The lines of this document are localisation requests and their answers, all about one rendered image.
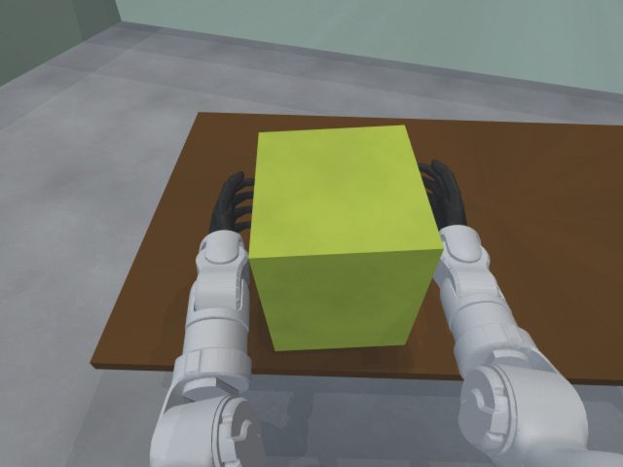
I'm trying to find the robot left upper arm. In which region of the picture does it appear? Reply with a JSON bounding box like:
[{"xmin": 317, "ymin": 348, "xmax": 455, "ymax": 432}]
[{"xmin": 151, "ymin": 395, "xmax": 266, "ymax": 467}]

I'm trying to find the carton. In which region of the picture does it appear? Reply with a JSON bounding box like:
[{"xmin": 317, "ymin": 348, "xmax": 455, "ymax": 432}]
[{"xmin": 248, "ymin": 125, "xmax": 444, "ymax": 351}]

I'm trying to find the robot left hand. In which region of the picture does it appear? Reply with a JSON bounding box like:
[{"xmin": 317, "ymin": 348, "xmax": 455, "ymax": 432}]
[{"xmin": 209, "ymin": 171, "xmax": 255, "ymax": 234}]

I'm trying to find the robot right upper arm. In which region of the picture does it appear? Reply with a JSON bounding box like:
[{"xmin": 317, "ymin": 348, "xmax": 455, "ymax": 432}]
[{"xmin": 458, "ymin": 363, "xmax": 623, "ymax": 467}]

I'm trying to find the table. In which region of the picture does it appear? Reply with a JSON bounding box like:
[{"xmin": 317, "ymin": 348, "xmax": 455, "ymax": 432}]
[{"xmin": 90, "ymin": 112, "xmax": 623, "ymax": 386}]

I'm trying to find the left robot forearm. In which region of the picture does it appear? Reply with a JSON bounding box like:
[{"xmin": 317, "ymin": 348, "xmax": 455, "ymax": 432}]
[{"xmin": 150, "ymin": 230, "xmax": 252, "ymax": 467}]

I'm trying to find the right robot forearm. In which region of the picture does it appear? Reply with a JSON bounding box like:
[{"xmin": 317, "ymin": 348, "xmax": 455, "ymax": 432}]
[{"xmin": 432, "ymin": 225, "xmax": 588, "ymax": 439}]

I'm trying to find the robot right hand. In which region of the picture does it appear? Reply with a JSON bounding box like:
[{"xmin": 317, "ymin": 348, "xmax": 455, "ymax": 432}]
[{"xmin": 418, "ymin": 160, "xmax": 467, "ymax": 232}]

